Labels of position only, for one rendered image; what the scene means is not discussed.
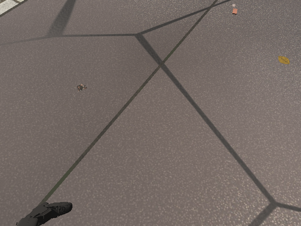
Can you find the left robot hand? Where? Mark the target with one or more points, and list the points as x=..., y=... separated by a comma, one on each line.
x=45, y=212

